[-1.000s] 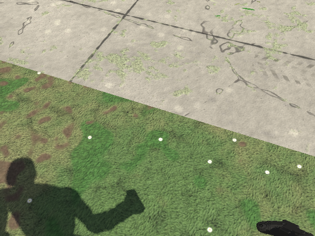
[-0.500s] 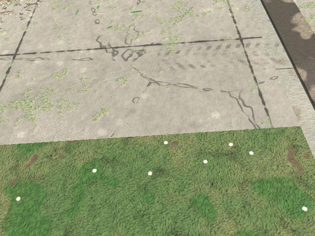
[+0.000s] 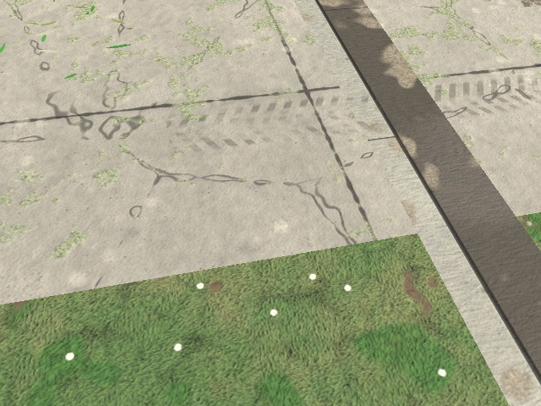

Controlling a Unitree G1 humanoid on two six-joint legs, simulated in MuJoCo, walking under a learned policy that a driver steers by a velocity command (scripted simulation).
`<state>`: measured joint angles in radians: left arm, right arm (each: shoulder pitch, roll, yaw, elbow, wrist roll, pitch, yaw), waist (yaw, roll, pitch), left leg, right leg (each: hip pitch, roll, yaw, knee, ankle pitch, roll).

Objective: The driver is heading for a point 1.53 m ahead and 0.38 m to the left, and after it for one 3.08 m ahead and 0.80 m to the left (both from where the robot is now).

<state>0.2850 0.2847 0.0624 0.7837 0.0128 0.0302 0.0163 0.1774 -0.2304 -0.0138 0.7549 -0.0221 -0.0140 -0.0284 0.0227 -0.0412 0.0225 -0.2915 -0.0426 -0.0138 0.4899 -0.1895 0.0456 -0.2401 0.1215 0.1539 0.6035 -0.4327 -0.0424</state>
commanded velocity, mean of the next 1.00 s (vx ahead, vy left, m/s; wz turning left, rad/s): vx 0.29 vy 0.00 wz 0.40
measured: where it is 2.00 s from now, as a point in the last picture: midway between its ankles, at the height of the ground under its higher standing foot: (155, 307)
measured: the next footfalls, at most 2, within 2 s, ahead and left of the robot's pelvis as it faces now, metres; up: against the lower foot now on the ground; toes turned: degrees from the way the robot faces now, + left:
right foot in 0.38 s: +0.08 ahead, -0.11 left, +0.00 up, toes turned +16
left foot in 0.86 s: +0.30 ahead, +0.20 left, +0.00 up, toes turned +32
